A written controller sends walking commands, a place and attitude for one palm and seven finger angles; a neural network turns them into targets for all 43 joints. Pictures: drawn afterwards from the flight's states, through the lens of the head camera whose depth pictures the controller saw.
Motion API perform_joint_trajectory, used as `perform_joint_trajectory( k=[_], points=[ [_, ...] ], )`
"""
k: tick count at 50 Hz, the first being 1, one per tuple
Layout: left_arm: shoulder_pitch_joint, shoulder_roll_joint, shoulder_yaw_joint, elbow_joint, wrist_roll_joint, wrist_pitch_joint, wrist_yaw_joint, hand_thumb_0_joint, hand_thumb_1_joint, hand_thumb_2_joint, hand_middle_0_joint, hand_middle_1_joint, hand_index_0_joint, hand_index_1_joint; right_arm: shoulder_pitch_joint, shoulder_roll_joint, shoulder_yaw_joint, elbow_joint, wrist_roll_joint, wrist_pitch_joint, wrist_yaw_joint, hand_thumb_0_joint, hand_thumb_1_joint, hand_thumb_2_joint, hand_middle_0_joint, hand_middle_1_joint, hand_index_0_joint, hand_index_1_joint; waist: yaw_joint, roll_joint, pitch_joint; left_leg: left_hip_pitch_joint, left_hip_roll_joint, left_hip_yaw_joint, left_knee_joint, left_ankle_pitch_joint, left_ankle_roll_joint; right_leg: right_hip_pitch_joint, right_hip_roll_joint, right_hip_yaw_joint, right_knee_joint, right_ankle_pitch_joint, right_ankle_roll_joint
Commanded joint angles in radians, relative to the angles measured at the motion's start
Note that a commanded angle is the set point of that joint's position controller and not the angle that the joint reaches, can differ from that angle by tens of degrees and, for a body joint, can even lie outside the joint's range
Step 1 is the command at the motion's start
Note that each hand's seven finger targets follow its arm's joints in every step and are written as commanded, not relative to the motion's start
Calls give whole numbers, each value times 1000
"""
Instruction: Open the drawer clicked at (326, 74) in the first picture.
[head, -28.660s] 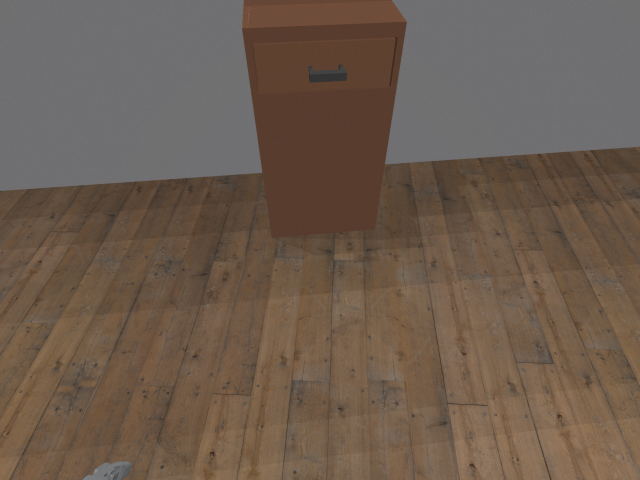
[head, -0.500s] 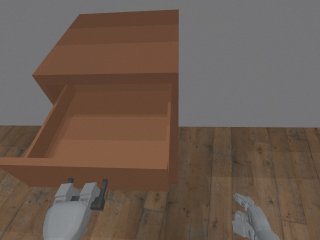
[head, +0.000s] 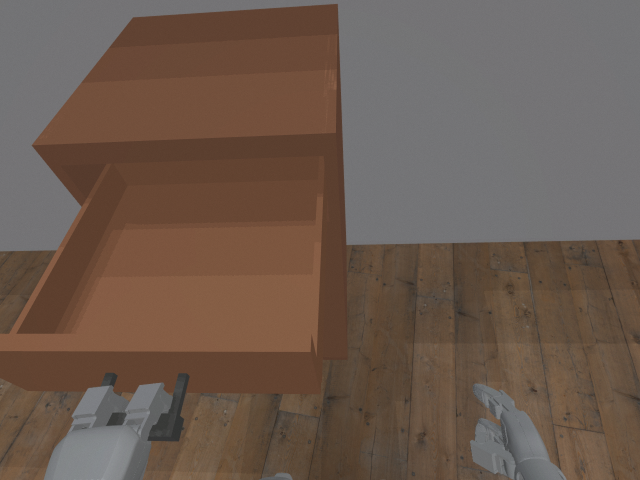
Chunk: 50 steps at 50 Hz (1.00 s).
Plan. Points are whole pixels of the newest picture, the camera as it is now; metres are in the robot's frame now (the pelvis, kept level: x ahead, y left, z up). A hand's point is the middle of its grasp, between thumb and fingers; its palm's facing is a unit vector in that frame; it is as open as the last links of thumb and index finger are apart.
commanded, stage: open the thumb to release the handle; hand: left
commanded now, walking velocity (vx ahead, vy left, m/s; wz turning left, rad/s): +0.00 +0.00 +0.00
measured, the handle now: (138, 404) +0.20 +0.23 +0.02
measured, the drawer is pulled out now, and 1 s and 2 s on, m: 0.30 0.30 0.25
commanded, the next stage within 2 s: lift the hand off the handle in 0.46 s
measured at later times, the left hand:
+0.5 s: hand (131, 470) +0.14 +0.22 +0.01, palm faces -0.05 -0.09 -0.99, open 12.3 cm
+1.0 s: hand (133, 467) +0.14 +0.22 +0.01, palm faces -0.01 -0.09 -1.00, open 13.3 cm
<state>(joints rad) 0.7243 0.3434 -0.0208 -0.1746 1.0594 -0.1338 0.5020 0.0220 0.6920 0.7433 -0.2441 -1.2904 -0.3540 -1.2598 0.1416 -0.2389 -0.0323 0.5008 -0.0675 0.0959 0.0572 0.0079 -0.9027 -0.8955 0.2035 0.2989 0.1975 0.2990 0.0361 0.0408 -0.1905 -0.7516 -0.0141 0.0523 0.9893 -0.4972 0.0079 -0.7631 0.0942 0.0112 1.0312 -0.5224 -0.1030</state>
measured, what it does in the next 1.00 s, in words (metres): stands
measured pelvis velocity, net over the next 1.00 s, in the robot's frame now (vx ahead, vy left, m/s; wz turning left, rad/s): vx -0.03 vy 0.00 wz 0.03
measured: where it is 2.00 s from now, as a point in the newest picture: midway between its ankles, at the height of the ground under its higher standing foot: outside the picture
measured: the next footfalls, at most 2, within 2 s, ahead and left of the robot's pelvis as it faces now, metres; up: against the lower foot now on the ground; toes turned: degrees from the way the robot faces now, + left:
none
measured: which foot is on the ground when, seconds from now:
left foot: down 0.00-1.00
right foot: down 0.00-1.00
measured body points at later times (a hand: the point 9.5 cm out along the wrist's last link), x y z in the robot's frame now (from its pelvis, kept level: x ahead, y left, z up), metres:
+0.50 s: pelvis -0.01 +0.00 +0.00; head +0.04 -0.04 +0.45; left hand +0.14 +0.22 +0.06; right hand +0.21 -0.22 -0.10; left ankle -0.01 +0.12 -0.67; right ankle -0.02 -0.06 -0.67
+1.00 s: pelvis -0.03 +0.00 +0.01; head +0.01 -0.04 +0.45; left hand +0.14 +0.22 +0.06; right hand +0.18 -0.21 -0.10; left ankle -0.01 +0.12 -0.67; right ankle -0.02 -0.06 -0.67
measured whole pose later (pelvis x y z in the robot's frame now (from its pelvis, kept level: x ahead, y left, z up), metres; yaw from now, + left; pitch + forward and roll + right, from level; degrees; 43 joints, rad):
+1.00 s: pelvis -0.03 +0.00 +0.01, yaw +2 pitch +11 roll +1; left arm 0.51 0.34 -0.11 -0.02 1.06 -0.06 0.51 -0.01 -0.49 0.30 -0.32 -1.24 -0.41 -1.26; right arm 0.14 -0.23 -0.02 0.54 -0.03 0.10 0.01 0.01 -0.90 -0.90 0.20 0.30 0.20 0.30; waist 0.06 0.08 -0.16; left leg -0.72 -0.02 0.01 0.96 -0.44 0.01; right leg -0.71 0.08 -0.03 0.98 -0.47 -0.10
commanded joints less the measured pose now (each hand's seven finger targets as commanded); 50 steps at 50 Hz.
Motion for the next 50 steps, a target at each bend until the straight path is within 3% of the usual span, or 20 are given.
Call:
perform_joint_trajectory(
  k=[1, 3, 6, 10, 18, 19, 23, 26, 27, 28, 29, 30, 31, 33, 41, 43, 44, 45, 47, 50],
  points=[
    [55, 153, 158, -130, -4, -4, 88, 0, 690, 810, -385, -1327, -385, -1327, -97, -78, -29, -150, 0, -51, -15, 0, -900, -900, 200, 300, 200, 300, 40, -36, -169, 116, -53, -55, -22, 289, 31, 117, -64, 130, -167, 534, 39],
    [53, 161, 163, -145, -12, 2, 87, 0, 550, 750, -375, -1313, -375, -1313, -92, -79, -31, -150, 1, -51, -12, 0, -900, -900, 200, 300, 200, 300, 43, -53, -211, 140, -55, -55, -24, 314, 27, 131, -65, 144, -164, 569, 40],
    [68, 142, 139, -142, -21, 18, 82, 0, 340, 660, -360, -1290, -360, -1290, -96, -73, -32, -154, 10, -43, -19, 0, -900, -900, 200, 300, 200, 300, 44, -63, -191, 129, -53, -52, -36, 323, 32, 168, -64, 109, -171, 588, 46],
    [38, 144, 124, -139, -31, 25, 67, 0, 60, 540, -340, -1260, -340, -1260, -105, -76, -24, -156, 12, -39, -20, 0, -900, -900, 200, 300, 200, 300, 40, -100, -169, 129, -53, -55, -48, 302, 32, 165, -68, 122, -193, 571, 53],
    [52, 131, 102, -127, -28, 22, 55, 0, -500, 300, -300, -1200, -300, -1200, -111, -72, -16, -166, 14, -41, -15, 0, -900, -900, 200, 300, 200, 300, 45, -69, -153, 141, -50, -52, -67, 280, 34, 168, -66, 123, -215, 509, 48],
    [36, 113, 79, -125, -27, 22, 53, 0, -500, 300, -300, -1200, -300, -1200, -111, -73, -19, -165, 18, -41, -17, 0, -900, -900, 200, 300, 200, 300, 32, -53, -121, 137, -47, -53, -72, 270, 38, 161, -65, 106, -220, 500, 47],
    [23, 140, 107, -111, -28, 24, 54, 0, -500, 300, -300, -1200, -300, -1200, -112, -75, -17, -171, 14, -41, -16, 0, -900, -900, 200, 300, 200, 300, 40, -93, -131, 122, -48, -52, -69, 241, 36, 157, -70, 126, -233, 444, 51],
    [20, 137, 102, -120, -27, 19, 57, 0, -500, 300, -300, -1200, -300, -1200, -106, -77, -23, -167, 17, -44, -21, 0, -900, -900, 200, 300, 200, 300, 37, -47, -132, 125, -46, -51, -70, 244, 38, 171, -70, 121, -234, 465, 50],
    [26, 148, 120, -104, -31, 23, 58, 0, -500, 300, -300, -1200, -300, -1200, -109, -75, -21, -168, 20, -44, -21, 0, -900, -900, 200, 300, 200, 300, 37, -58, -132, 122, -46, -53, -78, 249, 37, 176, -66, 116, -232, 464, 46],
    [-16, 96, 61, -51, -18, 24, 53, 0, -500, 300, -300, -1200, -300, -1200, -101, -80, -19, -154, 12, -45, -16, 0, -900, -900, 200, 300, 200, 300, 14, -81, -110, 111, -44, -54, -59, 240, 35, 119, -66, 112, -218, 450, 50],
    [-27, 84, 53, -61, -22, 20, 52, 0, -500, 300, -300, -1200, -300, -1200, -103, -80, -27, -158, 18, -47, -18, 0, -900, -900, 200, 300, 200, 300, 15, -64, -95, 105, -40, -57, -65, 229, 39, 123, -63, 93, -220, 438, 50],
    [-41, 122, 83, -74, -21, 20, 57, 0, -500, 300, -300, -1200, -300, -1200, -102, -84, -27, -157, 14, -48, -17, 0, -900, -900, 200, 300, 200, 300, 22, -77, -131, 106, -42, -52, -54, 220, 36, 125, -70, 117, -226, 419, 54],
    [-43, 126, 88, -57, -16, 24, 62, 0, -500, 300, -300, -1200, -300, -1200, -102, -81, -28, -155, 17, -45, -23, 0, -900, -900, 200, 300, 200, 300, 22, -83, -113, 83, -43, -55, -60, 207, 38, 139, -67, 110, -227, 409, 54],
    [-86, 141, 100, -61, -16, 31, 66, 0, -500, 300, -300, -1200, -300, -1200, -101, -85, -27, -153, 16, -47, -24, 0, -900, -900, 200, 300, 200, 300, 20, -99, -143, 90, -42, -52, -53, 203, 36, 134, -75, 129, -232, 402, 56],
    [-210, 121, 55, -19, -10, 69, 73, 0, -500, 300, -300, -1200, -300, -1200, -107, -87, -28, -141, 31, -41, -42, 0, -900, -900, 200, 300, 200, 300, 3, -63, -106, 98, -39, -55, -78, 163, 40, 122, -69, 101, -262, 295, 58],
    [-264, 145, 73, -6, -11, 80, 74, 0, -500, 300, -300, -1200, -300, -1200, -109, -87, -24, -132, 32, -39, -47, 0, -900, -900, 200, 300, 200, 300, 2, -93, -135, 102, -37, -52, -79, 160, 41, 135, -74, 115, -273, 287, 64],
    [-267, 146, 71, -17, -15, 82, 73, 0, -500, 300, -300, -1200, -300, -1200, -112, -86, -26, -137, 38, -38, -52, 0, -900, -900, 200, 300, 200, 300, 3, -83, -110, 104, -39, -56, -93, 153, 42, 145, -70, 116, -285, 274, 60],
    [-291, 158, 73, -49, -20, 86, 72, 0, -500, 300, -300, -1200, -300, -1200, -119, -87, -22, -139, 38, -39, -52, 0, -900, -900, 200, 300, 200, 300, 9, -70, -141, 118, -40, -51, -100, 150, 41, 160, -79, 121, -298, 249, 64],
    [-306, 189, 95, -76, -29, 93, 70, 0, -500, 300, -300, -1200, -300, -1200, -124, -85, -19, -141, 44, -41, -62, 0, -900, -900, 200, 300, 200, 300, 9, -53, -131, 149, -39, -54, -118, 160, 43, 180, -76, 129, -320, 249, 58],
    [-367, 182, 73, -116, -42, 89, 53, 0, -500, 300, -300, -1200, -300, -1200, -132, -80, -14, -134, 44, -51, -67, 0, -900, -900, 200, 300, 200, 300, 2, -45, -122, 197, -37, -53, -137, 161, 44, 175, -81, 129, -353, 214, 63]
  ],
)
